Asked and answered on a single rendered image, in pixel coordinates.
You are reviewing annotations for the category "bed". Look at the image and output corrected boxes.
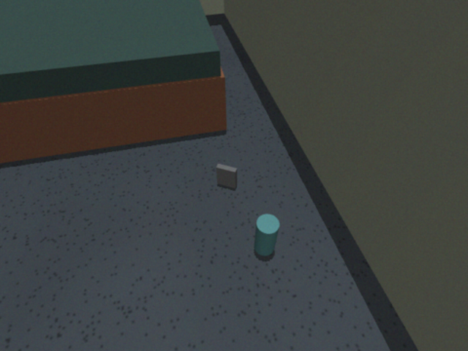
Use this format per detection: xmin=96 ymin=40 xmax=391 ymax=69
xmin=0 ymin=0 xmax=227 ymax=163

